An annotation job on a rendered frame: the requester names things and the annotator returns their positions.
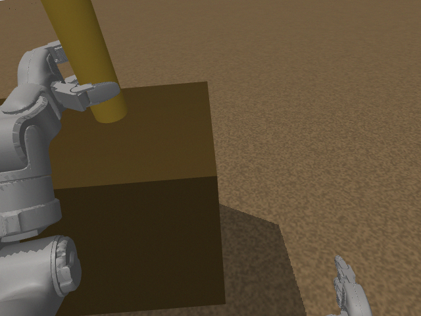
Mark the can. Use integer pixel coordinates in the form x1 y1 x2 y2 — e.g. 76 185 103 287
41 0 128 123

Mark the right robot hand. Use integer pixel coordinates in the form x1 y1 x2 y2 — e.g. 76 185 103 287
326 255 373 316

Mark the left robot hand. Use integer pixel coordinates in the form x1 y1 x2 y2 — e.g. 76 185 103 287
17 40 120 112

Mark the left robot arm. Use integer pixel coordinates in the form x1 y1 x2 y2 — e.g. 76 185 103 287
0 83 82 316

